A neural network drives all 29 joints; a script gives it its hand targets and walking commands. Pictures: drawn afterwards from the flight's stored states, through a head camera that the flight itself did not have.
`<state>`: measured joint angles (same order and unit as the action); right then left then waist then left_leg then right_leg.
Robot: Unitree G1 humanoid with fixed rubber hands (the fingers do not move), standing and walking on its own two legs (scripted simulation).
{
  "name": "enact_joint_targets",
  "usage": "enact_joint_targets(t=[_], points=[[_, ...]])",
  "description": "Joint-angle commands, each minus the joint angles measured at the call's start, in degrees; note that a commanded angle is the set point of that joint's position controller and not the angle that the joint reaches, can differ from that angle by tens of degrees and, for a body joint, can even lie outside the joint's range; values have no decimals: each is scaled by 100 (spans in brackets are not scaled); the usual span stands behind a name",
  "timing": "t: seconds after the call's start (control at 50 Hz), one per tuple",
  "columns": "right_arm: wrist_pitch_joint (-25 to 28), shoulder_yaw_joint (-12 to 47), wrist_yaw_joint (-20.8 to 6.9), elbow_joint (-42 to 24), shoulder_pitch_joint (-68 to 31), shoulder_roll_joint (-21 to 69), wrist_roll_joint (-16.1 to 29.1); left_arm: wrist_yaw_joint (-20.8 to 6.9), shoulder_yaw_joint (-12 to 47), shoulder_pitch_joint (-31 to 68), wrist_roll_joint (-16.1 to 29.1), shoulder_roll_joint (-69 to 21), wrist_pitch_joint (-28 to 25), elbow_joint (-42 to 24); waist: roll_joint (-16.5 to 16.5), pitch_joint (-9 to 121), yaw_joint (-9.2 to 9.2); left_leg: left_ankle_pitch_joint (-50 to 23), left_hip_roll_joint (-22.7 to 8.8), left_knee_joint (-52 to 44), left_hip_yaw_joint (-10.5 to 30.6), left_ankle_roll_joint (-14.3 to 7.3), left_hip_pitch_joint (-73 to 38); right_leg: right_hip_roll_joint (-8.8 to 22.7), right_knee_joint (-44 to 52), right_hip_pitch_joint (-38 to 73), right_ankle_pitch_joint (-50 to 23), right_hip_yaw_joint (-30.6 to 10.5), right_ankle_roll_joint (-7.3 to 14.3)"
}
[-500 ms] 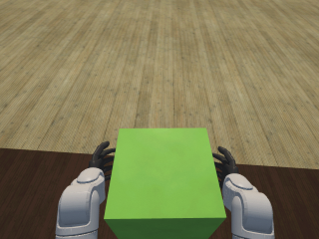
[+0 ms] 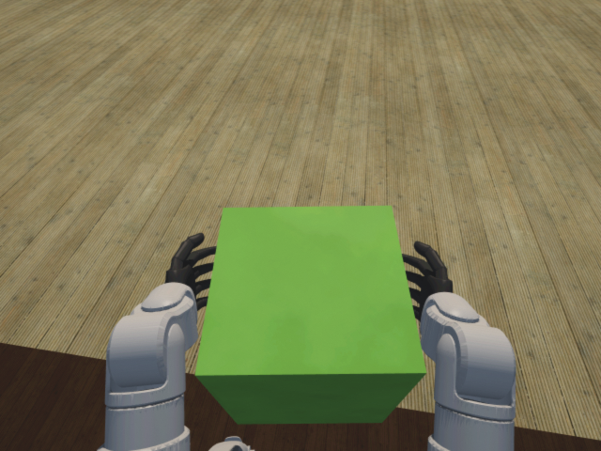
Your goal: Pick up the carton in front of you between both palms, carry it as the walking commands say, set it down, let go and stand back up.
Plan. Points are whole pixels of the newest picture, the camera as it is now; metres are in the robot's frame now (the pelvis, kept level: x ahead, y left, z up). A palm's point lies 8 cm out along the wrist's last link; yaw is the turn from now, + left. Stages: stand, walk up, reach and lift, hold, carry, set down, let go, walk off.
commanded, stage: carry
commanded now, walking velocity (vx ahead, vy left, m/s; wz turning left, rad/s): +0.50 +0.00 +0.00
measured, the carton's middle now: (308, 323) +0.30 +0.01 +0.03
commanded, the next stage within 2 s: none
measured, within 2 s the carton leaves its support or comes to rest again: neither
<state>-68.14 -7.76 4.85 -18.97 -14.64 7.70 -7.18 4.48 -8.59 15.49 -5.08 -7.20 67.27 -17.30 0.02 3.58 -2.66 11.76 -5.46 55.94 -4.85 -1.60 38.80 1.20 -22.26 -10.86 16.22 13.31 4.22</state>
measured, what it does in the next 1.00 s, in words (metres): goes down: left foot, then right foot 0.13 m lower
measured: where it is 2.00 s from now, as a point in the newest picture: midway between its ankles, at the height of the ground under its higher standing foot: (331, 226)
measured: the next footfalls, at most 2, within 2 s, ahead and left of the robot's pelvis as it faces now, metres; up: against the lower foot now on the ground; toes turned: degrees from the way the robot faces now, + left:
left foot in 0.20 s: +0.34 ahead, +0.10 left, +0.00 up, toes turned +7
right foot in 0.80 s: +0.76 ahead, -0.07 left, -0.13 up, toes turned -6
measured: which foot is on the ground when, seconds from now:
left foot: up 0.00-0.18, down 0.20-0.82, up 0.84-1.00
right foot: down 0.00-0.22, up 0.24-0.78, down 0.80-1.00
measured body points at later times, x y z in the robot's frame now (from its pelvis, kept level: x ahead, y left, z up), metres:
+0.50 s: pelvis +0.32 +0.04 -0.01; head +0.41 +0.05 +0.43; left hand +0.72 +0.17 +0.07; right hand +0.69 -0.13 +0.07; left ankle +0.30 +0.09 -0.74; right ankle +0.37 -0.11 -0.69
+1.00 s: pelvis +0.69 -0.04 -0.16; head +0.77 -0.06 +0.29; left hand +1.06 +0.13 -0.08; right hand +1.08 -0.17 -0.09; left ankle +0.62 +0.11 -0.75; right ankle +0.72 -0.07 -0.87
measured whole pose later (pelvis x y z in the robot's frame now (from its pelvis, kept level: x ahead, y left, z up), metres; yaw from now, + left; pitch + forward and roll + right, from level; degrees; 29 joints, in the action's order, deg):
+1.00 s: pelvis +0.69 -0.04 -0.16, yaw +1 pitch +5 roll +1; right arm -70.1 -11.8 7.8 2.7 -38.4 1.5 -3.7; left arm 6.6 -14.7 37.0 -2.9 -1.7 68.8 2.1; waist -1.1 -5.2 -2.7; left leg 24.7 -1.6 82.6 1.6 -1.8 36.6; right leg -2.8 -39.8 -26.4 18.7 8.9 8.5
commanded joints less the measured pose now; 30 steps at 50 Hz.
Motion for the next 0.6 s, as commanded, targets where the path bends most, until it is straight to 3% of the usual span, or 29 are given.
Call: enact_joint_targets(t=[0.0, 0.06, 0.1, 0.14, 0.16, 0.18, 0.2, 0.22, 0.24, 0.26, 0.28, 0.32, 0.4, 0.46, 0.48, 0.52, 0.54, 0.58], points=[[53, 4083, -1068, 471, -3557, 4194, 2168, -1323, 4258, 3634, 2415, -4185, 30, 303, 614, 931, -12, -572, 125, -1005, -313, -50, 163, 1236, 741, 916, -1712, -966, 633], [29, 3848, -1026, 956, -4205, 4078, 2285, -1218, 3946, 4099, 2382, -4136, 40, 954, 739, 781, -56, -926, 296, -1715, -544, -196, -177, 1115, 574, 1002, -2241, -756, 564], [6, 3686, -1027, 1255, -4607, 4156, 2399, -1158, 3744, 4424, 2375, -4232, 53, 1325, 794, 728, 13, -1011, 383, -2131, -534, -326, -472, 1121, 388, 1179, -2768, -681, 438], [2, 3475, -1044, 1586, -5011, 4287, 2475, -1117, 3583, 4809, 2392, -4429, 57, 1677, 801, 1013, 214, -784, 637, -2497, -759, -428, -1277, 1059, -439, 1398, -4071, -397, 221], [14, 3375, -1061, 1809, -5067, 4387, 2494, -1102, 3529, 4991, 2396, -4535, 62, 1815, 610, 1457, 480, -655, 864, -2782, -908, -435, -2292, 869, -1512, 1284, -4286, -110, 43], [26, 3293, -1085, 1939, -5129, 4471, 2519, -1087, 3478, 5174, 2421, -4627, 53, 1913, 145, 2090, 701, -123, 393, -2629, -202, -449, -3601, 741, -2895, 538, -3073, -214, -78], [49, 3177, -1102, 2036, -5338, 4435, 2540, -1078, 3434, 5283, 2420, -4850, 56, 1974, -1065, 2683, 606, 590, -1183, -2925, 2565, -1046, -4897, 84, -4632, -1158, -1266, -413, -302], [92, 3173, -1135, 2166, -5486, 4746, 2678, -1065, 3377, 5467, 2398, -4982, 47, 1934, -1953, 2782, 743, 192, -1613, -3664, 4124, -1495, -5412, -608, -5715, -2475, 1249, -1006, -269], [126, 3228, -1183, 2005, -5772, 5022, 2835, -1034, 3392, 5779, 2437, -5238, 13, 1901, -1534, 2564, 648, -677, -1519, -3393, 3441, -1479, -5233, -255, -6179, -2836, 1196, -1534, -83], [170, 3344, -1228, 1846, -6120, 5373, 3008, -1000, 3386, 5947, 2456, -5427, -29, 1834, -801, 2474, 685, -1548, -1335, -3166, 2790, -1327, -4879, -55, -5935, -2856, 911, -1636, 7], [209, 3438, -1252, 1629, -6477, 5624, 3147, -965, 3411, 6086, 2454, -5610, -72, 1720, -398, 2344, 582, -2019, -1194, -3109, 2195, -1182, -4485, 89, -5502, -2777, 655, -1625, 5], [249, 3508, -1252, 1410, -6736, 5890, 3272, -880, 3370, 6043, 2371, -5744, -120, 1599, -450, 2470, 465, -2153, -1014, -3166, 1675, -1039, -4325, 223, -4772, -2585, 438, -1553, -75], [276, 3556, -1211, 1248, -6193, 5804, 3102, -793, 3490, 5558, 2203, -5767, -192, 1474, -479, 2538, 583, -2946, -940, -3032, 1263, -1224, -4793, 156, -3611, -3000, 642, -1320, -252], [269, 3658, -1210, 1045, -5963, 5612, 2969, -793, 3713, 5494, 2170, -5624, -217, 1159, -743, 2532, 647, -3426, -781, -2849, 895, -1195, -4941, 90, -2998, -3066, 29, -1070, -288], [268, 3715, -1207, 964, -5907, 5512, 2955, -800, 3787, 5537, 2168, -5544, -217, 1045, -877, 2658, 670, -3879, -809, -2627, 819, -1187, -5190, 156, -3569, -3180, -781, -1003, -223], [242, 3770, -1196, 930, -5753, 5327, 2906, -832, 3859, 5530, 2179, -5356, -175, 914, -794, 2464, 695, -3926, -804, -2473, 833, -1168, -5442, 233, -3610, -3680, -825, -1043, -193], [215, 3780, -1186, 987, -5718, 5213, 2892, -858, 3844, 5458, 2175, -5254, -142, 963, -602, 2123, 1019, -3292, -672, -2359, 1107, -1130, -6267, 275, -3386, -4813, -1213, -1308, -206], [172, 3792, -1169, 1183, -5509, 5005, 2803, -927, 3763, 5316, 2140, -5066, -51, 1066, -433, 1723, 1191, -3097, -661, -2158, 1368, -1077, -6647, 285, -2795, -5486, -1370, -1310, -248]])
